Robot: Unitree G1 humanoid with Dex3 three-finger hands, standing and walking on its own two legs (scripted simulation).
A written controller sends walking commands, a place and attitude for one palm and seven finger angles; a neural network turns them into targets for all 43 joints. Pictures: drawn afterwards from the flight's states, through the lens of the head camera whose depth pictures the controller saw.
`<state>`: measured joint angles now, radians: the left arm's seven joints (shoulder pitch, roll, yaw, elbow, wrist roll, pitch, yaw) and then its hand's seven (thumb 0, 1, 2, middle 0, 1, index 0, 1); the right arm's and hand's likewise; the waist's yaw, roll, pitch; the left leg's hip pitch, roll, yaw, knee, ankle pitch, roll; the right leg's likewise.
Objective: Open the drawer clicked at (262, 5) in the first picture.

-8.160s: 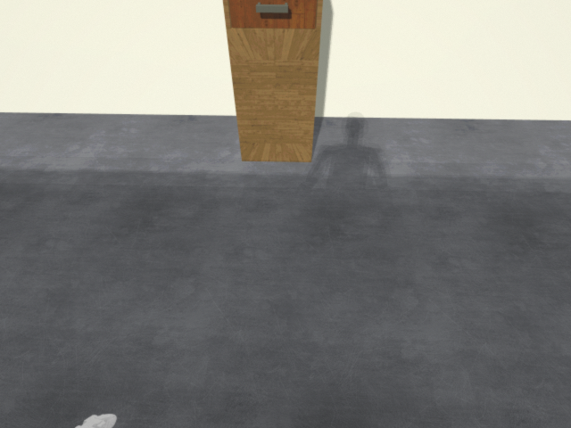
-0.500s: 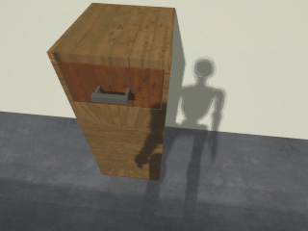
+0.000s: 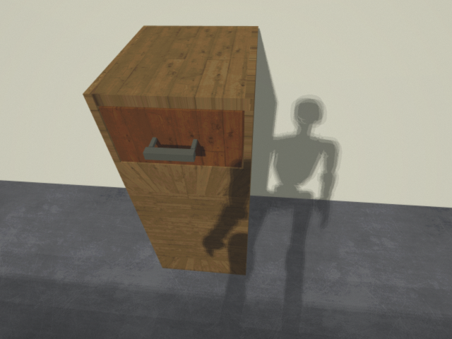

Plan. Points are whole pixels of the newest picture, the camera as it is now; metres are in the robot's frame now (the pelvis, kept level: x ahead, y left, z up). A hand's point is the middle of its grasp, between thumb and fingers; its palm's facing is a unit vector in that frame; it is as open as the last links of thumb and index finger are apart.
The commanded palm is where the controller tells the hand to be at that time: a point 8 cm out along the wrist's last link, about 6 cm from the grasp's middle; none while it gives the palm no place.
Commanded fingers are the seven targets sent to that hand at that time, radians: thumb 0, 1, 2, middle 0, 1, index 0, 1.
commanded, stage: come to a stop and stand still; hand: left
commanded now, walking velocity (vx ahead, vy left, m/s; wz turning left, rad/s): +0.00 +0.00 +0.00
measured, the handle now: (171, 148) +0.54 +0.18 +0.03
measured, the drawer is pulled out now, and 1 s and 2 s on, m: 0.00 0.00 0.00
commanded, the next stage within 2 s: look again from close up in 0.66 s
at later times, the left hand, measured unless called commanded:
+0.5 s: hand out of the picture +0.03 +0.16 -0.16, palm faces +0.01 -0.98 -0.20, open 7.3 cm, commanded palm none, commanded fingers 0.00 0.90 0.90 -0.20 -0.30 -0.20 -0.30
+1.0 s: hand out of the picture +0.03 +0.14 -0.17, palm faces +0.04 -0.98 -0.18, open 7.4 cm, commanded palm none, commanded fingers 0.00 0.90 0.90 -0.20 -0.30 -0.20 -0.30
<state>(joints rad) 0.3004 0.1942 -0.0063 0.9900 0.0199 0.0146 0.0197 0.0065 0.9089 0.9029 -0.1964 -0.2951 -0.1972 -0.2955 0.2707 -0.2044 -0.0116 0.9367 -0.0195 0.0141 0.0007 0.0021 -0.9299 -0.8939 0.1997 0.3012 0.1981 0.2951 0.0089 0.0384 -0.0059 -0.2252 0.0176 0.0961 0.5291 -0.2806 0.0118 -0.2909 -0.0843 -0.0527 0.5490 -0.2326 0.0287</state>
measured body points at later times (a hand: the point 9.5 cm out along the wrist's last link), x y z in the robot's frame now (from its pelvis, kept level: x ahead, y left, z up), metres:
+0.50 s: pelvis +0.03 -0.02 +0.01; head +0.03 -0.03 +0.46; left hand +0.03 +0.21 -0.15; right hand +0.01 -0.23 -0.16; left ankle +0.00 +0.11 -0.73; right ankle +0.04 -0.14 -0.73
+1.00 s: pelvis +0.05 -0.02 +0.01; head +0.05 -0.03 +0.46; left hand +0.03 +0.19 -0.15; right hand +0.04 -0.24 -0.16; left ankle +0.00 +0.11 -0.73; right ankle +0.04 -0.14 -0.73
